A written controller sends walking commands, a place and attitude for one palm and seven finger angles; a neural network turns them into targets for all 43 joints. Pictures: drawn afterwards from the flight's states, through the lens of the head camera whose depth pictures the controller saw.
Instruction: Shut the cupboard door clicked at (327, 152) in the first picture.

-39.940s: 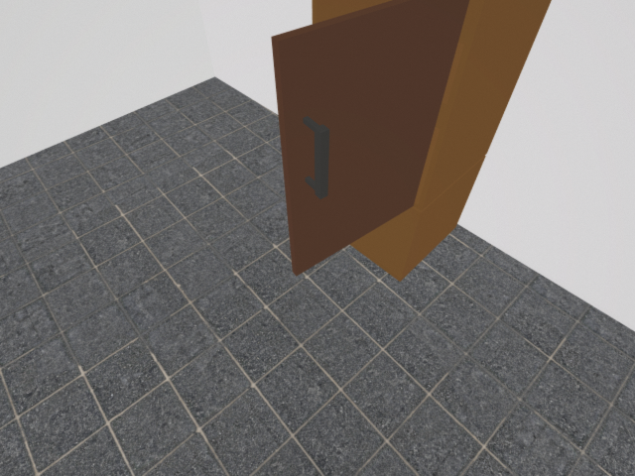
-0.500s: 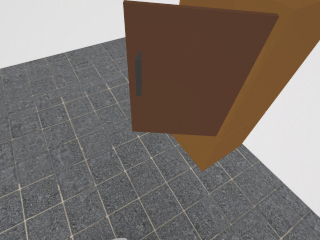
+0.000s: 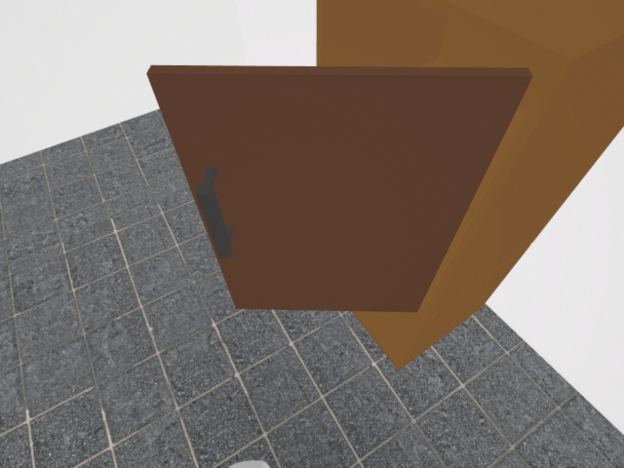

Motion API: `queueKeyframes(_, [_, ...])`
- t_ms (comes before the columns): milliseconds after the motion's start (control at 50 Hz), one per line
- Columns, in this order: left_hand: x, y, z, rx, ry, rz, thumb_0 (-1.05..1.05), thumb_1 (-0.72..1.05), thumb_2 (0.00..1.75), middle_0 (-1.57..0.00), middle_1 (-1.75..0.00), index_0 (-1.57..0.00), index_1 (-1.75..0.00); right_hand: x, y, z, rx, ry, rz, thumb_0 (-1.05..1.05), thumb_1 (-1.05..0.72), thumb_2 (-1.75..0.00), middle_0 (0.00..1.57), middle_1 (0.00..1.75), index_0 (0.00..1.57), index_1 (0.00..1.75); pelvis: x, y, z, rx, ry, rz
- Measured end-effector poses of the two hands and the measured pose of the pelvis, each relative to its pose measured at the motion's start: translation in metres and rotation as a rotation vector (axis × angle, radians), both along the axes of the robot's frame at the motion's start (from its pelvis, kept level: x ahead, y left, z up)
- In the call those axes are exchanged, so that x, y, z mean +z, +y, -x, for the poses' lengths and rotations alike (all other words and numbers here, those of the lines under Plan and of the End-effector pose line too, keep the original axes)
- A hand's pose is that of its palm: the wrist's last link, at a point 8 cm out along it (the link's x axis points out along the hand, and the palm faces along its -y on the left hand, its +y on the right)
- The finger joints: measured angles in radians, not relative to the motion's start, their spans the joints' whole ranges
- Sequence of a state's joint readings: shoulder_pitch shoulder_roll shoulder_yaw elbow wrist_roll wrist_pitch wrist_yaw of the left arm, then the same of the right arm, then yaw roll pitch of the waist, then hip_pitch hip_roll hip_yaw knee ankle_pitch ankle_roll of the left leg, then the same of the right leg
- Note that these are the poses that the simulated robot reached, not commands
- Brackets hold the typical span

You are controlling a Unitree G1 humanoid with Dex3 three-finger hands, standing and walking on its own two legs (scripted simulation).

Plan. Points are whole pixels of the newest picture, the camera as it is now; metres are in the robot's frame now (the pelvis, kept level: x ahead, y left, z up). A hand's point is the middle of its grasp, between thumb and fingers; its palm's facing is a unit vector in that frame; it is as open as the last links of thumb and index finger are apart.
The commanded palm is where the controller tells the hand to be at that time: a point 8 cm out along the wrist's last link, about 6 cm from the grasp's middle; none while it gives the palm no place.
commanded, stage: come to a stop and stand still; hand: left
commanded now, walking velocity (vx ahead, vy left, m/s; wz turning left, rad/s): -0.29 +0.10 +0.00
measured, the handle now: (218, 215) +0.45 +0.17 +0.03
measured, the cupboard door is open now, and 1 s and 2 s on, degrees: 55 55 55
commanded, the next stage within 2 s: look again from close up in 1.78 s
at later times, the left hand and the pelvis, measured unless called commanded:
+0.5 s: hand out of the picture +0.08 +0.22 -0.18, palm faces +0.01 -0.97 -0.25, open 7.4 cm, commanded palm none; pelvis -0.01 +0.01 -0.01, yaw -2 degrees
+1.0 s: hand out of the picture -0.05 +0.17 -0.19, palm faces -0.01 -0.98 -0.22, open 7.4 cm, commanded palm none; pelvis -0.07 -0.01 -0.02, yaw -1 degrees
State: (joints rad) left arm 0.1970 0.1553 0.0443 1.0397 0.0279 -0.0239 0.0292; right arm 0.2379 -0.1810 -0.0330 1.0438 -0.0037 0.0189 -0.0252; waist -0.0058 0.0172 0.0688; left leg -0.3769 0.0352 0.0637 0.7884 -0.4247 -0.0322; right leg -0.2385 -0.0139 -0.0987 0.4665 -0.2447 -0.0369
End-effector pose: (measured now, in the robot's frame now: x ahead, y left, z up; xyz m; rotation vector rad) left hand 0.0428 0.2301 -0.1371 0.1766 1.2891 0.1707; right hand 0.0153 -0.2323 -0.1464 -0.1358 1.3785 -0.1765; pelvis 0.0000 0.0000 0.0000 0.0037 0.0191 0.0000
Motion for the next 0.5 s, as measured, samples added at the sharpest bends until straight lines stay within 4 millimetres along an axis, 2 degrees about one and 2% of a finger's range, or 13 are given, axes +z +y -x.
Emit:
queueKeyframes(80, [-0.009,0.005,-0.002,0.029,0.038,0.015,0.0,0.93,0.9,-0.2,-0.3,-0.21,-0.3,0.004,0.002,-0.053,0.043,-0.067,0.024,0.0,-0.91,-0.9,0.19,0.3,0.2,0.3,-0.003,0.005,-0.014,0.004,-0.01,0.013])
queueKeyframes(140, [-0.021,0.014,-0.004,0.052,0.054,0.029,0.0,0.92,0.9,-0.2,-0.3,-0.21,-0.3,0.005,0.007,-0.084,0.073,-0.114,0.05,0.0,-0.91,-0.9,0.19,0.3,0.2,0.3,-0.01,0.014,-0.022,0.009,-0.019,0.029])
queueKeyframes(180, [-0.027,0.02,-0.006,0.062,0.061,0.031,0.0,0.91,0.9,-0.2,-0.3,-0.21,-0.3,0.009,0.011,-0.1,0.095,-0.14,0.065,0.0,-0.91,-0.9,0.19,0.3,0.2,0.3,-0.012,0.019,-0.025,0.005,-0.021,0.025])
queueKeyframes(240, [-0.025,0.029,-0.011,0.056,0.069,0.023,0.0,0.91,0.9,-0.2,-0.3,-0.2,-0.3,0.017,0.017,-0.112,0.115,-0.176,0.081,0.0,-0.91,-0.9,0.2,0.3,0.2,0.3,-0.008,0.022,-0.023,-0.003,-0.016,0.031])
queueKeyframes(300, [-0.019,0.037,-0.017,0.043,0.05,0.013,0.01,0.91,0.9,-0.2,-0.3,-0.2,-0.3,0.024,0.019,-0.114,0.115,-0.201,0.092,0.0,-0.91,-0.9,0.2,0.3,0.2,0.3,-0.004,0.024,-0.018,-0.007,-0.013,0.041])
queueKeyframes(360, [-0.014,0.041,-0.023,0.026,0.02,0.003,0.01,0.91,0.9,-0.2,-0.3,-0.2,-0.3,0.028,0.018,-0.107,0.103,-0.213,0.094,0.0,-0.91,-0.9,0.2,0.3,0.2,0.3,-0.001,0.022,-0.011,-0.015,-0.013,0.046])
queueKeyframes(440, [-0.008,0.04,-0.026,-0.002,-0.027,-0.011,0.01,0.91,0.9,-0.2,-0.3,-0.2,-0.3,0.027,0.011,-0.084,0.081,-0.21,0.082,0.0,-0.91,-0.9,0.2,0.3,0.2,0.3,-0.001,0.017,0.001,-0.023,-0.016,0.053])
queueKeyframes(500, [-0.007,0.035,-0.025,-0.043,-0.082,-0.031,0.01,0.91,0.9,-0.2,-0.3,-0.2,-0.3,0.02,0.001,-0.064,0.062,-0.226,0.063,0.0,-0.91,-0.9,0.2,0.3,0.2,0.3,-0.008,0.011,0.009,-0.037,-0.013,0.055])
